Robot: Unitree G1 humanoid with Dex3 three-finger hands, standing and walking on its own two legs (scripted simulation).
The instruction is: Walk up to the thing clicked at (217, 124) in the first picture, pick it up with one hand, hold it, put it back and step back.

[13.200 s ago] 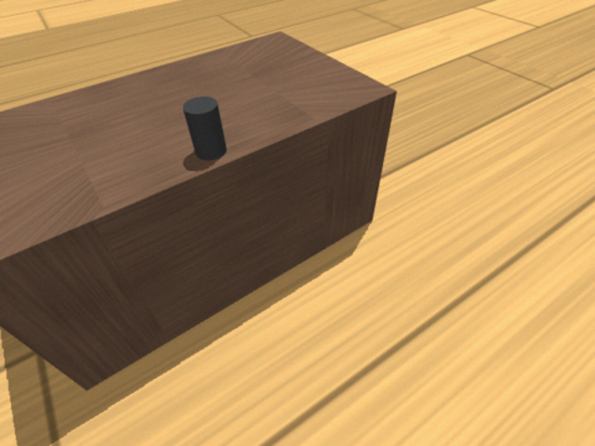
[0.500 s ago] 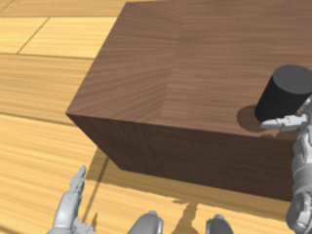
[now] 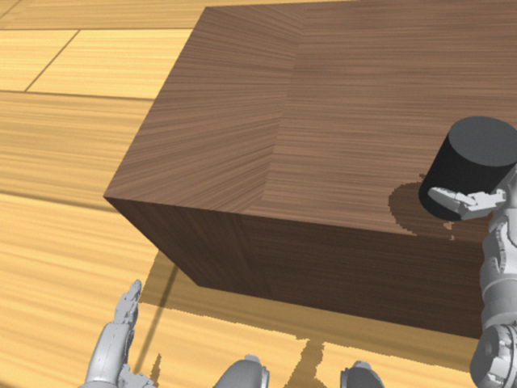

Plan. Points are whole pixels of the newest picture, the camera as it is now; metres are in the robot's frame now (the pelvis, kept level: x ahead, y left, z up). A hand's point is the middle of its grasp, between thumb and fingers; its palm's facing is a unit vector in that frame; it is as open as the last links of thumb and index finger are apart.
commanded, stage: settle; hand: right
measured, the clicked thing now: (463, 172) +0.46 -0.23 +0.03
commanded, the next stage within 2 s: lift in 0.98 s
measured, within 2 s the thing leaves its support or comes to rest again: leaves its support in 0.48 s
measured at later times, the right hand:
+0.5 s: hand (476, 181) +0.44 -0.24 +0.05, palm faces +0.26 +0.96 -0.01, open 11.6 cm
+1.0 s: hand (489, 164) +0.44 -0.24 +0.09, palm faces +0.25 +0.97 +0.01, open 11.6 cm
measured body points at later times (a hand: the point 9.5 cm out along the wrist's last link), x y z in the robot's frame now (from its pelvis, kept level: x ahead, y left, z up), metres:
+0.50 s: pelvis +0.00 +0.00 +0.01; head +0.09 -0.04 +0.45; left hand +0.15 +0.26 +0.00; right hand +0.42 -0.29 +0.05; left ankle +0.00 +0.14 -0.65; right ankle +0.02 -0.13 -0.65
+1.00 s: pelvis +0.00 +0.00 +0.03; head +0.07 -0.03 +0.47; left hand +0.15 +0.26 +0.00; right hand +0.42 -0.29 +0.09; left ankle +0.00 +0.14 -0.65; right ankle +0.02 -0.13 -0.65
